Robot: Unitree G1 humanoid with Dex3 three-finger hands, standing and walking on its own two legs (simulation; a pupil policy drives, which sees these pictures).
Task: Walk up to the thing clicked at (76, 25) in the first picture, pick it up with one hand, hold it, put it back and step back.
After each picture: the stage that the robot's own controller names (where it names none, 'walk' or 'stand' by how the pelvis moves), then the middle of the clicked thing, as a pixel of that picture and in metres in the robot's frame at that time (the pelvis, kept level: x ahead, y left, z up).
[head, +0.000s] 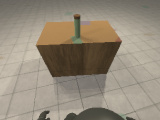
stand; (77, 27) +0.94 +0.16 +0.07
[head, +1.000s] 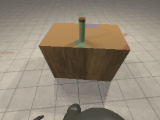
walk; (81, 30) +0.86 +0.13 +0.08
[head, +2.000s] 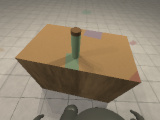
stand; (75, 44) +0.53 +0.14 +0.10
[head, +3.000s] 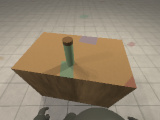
stand; (69, 53) +0.49 +0.18 +0.07
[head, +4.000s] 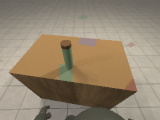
stand; (67, 56) +0.46 +0.17 +0.07
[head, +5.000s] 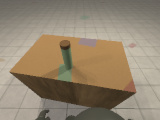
stand; (67, 56) +0.46 +0.18 +0.07
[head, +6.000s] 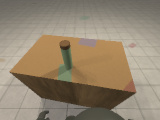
stand; (67, 56) +0.46 +0.19 +0.07
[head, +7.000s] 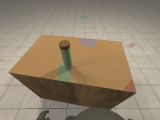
stand; (66, 56) +0.46 +0.19 +0.07
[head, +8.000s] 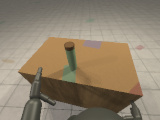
rise first; (71, 57) +0.46 +0.18 +0.07
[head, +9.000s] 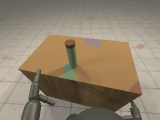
go down; (71, 55) +0.47 +0.18 +0.07
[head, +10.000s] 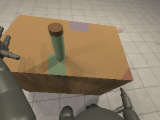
go down; (58, 45) +0.48 +0.16 +0.11
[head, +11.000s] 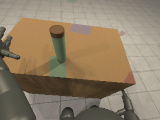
approach; (59, 47) +0.46 +0.17 +0.12
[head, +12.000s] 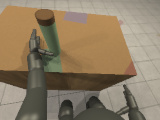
close in; (51, 37) +0.48 +0.18 +0.15
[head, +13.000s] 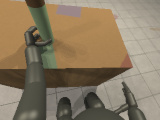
lift; (43, 23) +0.56 +0.19 +0.17
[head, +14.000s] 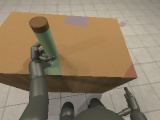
lift; (47, 43) +0.46 +0.20 +0.15
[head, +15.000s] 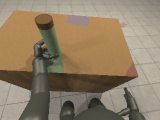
lift; (51, 40) +0.47 +0.19 +0.15
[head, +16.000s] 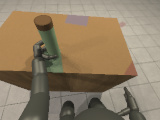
lift; (50, 41) +0.47 +0.19 +0.15
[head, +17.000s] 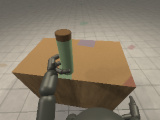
lift; (66, 55) +0.33 +0.14 +0.24
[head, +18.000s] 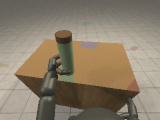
hold; (66, 56) +0.32 +0.13 +0.24
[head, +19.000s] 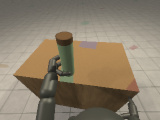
hold; (67, 57) +0.31 +0.13 +0.23
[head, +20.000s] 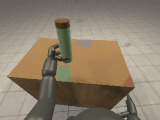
crouch; (65, 43) +0.42 +0.14 +0.24
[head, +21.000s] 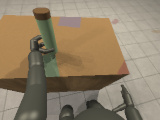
lower; (48, 35) +0.52 +0.18 +0.14
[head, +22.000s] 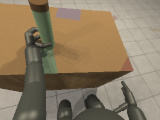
lower; (45, 28) +0.54 +0.18 +0.16
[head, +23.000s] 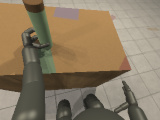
lower; (41, 28) +0.54 +0.19 +0.16
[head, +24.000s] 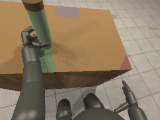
lower; (41, 27) +0.54 +0.19 +0.16
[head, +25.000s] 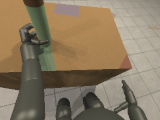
lower; (40, 24) +0.55 +0.19 +0.17
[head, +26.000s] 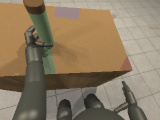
open; (43, 28) +0.54 +0.18 +0.16
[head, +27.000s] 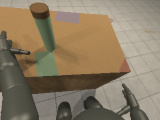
sink last; (46, 32) +0.53 +0.18 +0.15
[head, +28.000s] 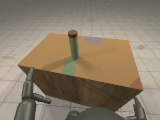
stand; (74, 46) +0.55 +0.17 +0.12
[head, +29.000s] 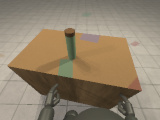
stand; (71, 45) +0.53 +0.17 +0.11
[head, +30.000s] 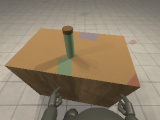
stand; (69, 43) +0.54 +0.17 +0.12
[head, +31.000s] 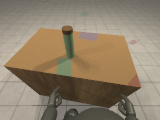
stand; (69, 43) +0.53 +0.17 +0.13
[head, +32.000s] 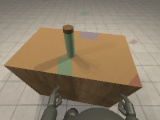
stand; (69, 43) +0.54 +0.17 +0.13
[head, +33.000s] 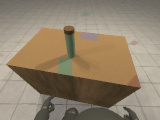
stand; (70, 43) +0.54 +0.17 +0.12
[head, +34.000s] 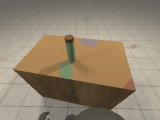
walk; (70, 50) +0.54 +0.17 +0.07
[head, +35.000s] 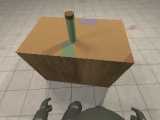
walk; (71, 29) +0.69 +0.18 +0.09
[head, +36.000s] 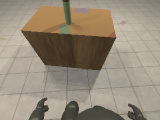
walk; (67, 11) +0.98 +0.27 +0.09
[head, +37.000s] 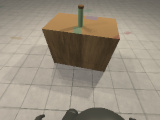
stand; (80, 16) +1.15 +0.18 +0.09
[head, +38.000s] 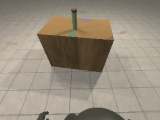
stand; (74, 20) +1.14 +0.21 +0.07
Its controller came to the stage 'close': yes
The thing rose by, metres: 0.20
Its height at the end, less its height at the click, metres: +0.00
